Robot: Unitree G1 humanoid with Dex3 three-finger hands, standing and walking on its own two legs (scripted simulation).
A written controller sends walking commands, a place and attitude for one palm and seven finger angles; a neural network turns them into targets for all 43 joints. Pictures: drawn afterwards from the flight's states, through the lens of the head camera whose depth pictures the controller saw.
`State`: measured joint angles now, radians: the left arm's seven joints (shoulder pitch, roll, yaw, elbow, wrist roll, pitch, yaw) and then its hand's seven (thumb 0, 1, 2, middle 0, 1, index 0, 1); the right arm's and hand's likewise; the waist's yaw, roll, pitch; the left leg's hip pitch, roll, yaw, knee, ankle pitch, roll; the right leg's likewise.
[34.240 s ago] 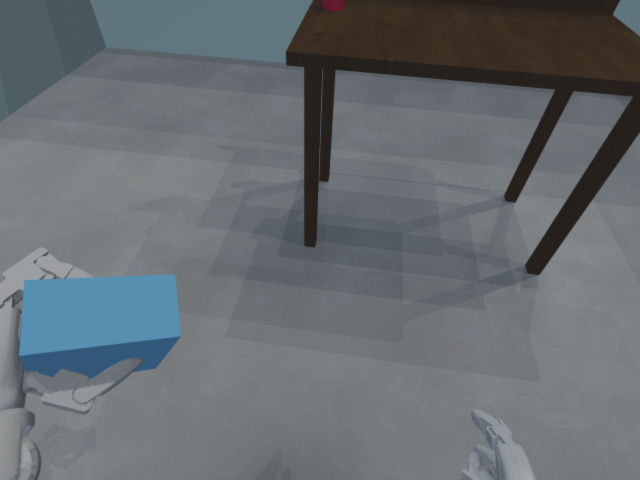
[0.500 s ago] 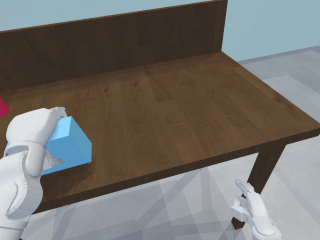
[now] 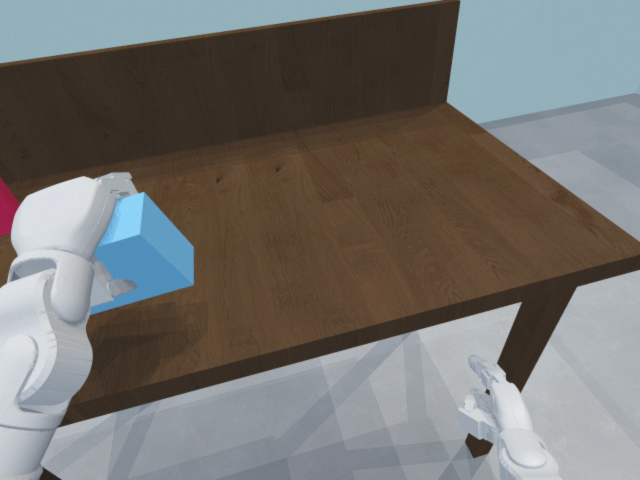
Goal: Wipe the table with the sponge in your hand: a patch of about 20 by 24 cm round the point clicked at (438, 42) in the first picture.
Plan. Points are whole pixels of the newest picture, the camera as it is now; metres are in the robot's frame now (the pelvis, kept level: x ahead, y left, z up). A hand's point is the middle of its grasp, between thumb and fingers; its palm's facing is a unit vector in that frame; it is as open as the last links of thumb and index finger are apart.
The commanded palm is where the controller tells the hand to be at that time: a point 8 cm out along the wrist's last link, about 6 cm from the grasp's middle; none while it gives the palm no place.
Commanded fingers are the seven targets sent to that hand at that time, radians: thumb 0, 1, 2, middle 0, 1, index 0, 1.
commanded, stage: lift the sponge slowly off the table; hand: left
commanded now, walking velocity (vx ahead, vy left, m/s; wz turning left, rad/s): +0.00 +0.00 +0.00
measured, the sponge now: (124, 265) +0.26 +0.29 +0.18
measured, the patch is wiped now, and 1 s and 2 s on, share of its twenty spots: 1.00 1.00 1.00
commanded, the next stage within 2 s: bring the sponge back beside the body in 0.36 s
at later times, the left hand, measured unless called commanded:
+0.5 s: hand (106, 230) +0.26 +0.28 +0.24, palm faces +0.31 -0.12 -0.94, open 9.7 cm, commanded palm +0.20 +0.28 +0.30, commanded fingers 0.00 0.10 1.30 -1.20 -1.60 -1.20 -1.60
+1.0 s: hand (89, 250) +0.23 +0.28 +0.24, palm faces +0.33 -0.12 -0.94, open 9.7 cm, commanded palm +0.17 +0.27 +0.30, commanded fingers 0.00 0.10 1.30 -1.20 -1.60 -1.20 -1.60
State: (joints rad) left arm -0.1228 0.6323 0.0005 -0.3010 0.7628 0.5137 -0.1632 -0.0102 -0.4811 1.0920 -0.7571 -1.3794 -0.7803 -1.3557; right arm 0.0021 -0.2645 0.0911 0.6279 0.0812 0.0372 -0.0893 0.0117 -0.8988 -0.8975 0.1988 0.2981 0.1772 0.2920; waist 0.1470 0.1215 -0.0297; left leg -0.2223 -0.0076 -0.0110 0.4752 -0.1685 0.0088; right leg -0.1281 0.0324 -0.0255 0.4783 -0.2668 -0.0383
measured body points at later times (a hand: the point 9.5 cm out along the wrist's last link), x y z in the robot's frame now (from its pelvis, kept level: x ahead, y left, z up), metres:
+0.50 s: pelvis +0.00 -0.01 +0.00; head -0.04 -0.06 +0.44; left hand +0.24 +0.28 +0.29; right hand +0.27 -0.19 -0.05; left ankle +0.06 +0.11 -0.74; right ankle +0.00 -0.10 -0.74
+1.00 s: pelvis -0.01 -0.01 +0.00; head -0.05 -0.06 +0.44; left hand +0.21 +0.28 +0.29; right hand +0.27 -0.19 -0.05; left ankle +0.06 +0.11 -0.74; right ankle +0.00 -0.10 -0.74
